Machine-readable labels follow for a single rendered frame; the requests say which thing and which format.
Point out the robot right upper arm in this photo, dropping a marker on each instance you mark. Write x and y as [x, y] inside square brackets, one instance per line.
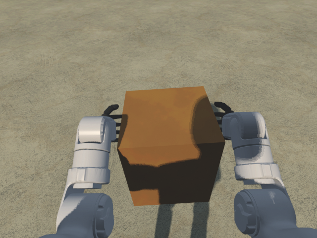
[267, 213]

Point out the left robot hand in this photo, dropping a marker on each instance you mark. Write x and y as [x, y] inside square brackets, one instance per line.
[108, 111]

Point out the robot left forearm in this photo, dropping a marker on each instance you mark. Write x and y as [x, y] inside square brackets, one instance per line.
[91, 155]

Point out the robot left upper arm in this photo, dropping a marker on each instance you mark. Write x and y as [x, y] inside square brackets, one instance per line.
[85, 215]

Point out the robot right forearm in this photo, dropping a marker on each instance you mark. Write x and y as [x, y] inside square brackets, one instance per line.
[251, 145]

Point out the right robot hand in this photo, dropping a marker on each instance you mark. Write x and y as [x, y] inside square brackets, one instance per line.
[227, 110]

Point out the carton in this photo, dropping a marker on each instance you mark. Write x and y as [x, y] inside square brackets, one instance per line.
[170, 145]

